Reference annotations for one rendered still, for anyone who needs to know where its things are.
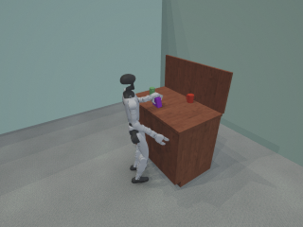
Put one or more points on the sponge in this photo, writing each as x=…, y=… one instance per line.
x=158, y=102

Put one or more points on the robot right forearm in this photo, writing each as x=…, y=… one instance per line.
x=144, y=129

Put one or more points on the robot left forearm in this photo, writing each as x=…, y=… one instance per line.
x=144, y=98

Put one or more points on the robot left hand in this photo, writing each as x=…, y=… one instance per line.
x=154, y=95

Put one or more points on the right robot shin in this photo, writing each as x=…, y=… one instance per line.
x=141, y=165

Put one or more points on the robot right hand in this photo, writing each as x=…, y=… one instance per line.
x=159, y=137

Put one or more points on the humanoid robot torso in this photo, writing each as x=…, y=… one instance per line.
x=125, y=103

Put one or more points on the table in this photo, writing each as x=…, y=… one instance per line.
x=191, y=128

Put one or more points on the right robot upper arm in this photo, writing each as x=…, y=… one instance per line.
x=132, y=106

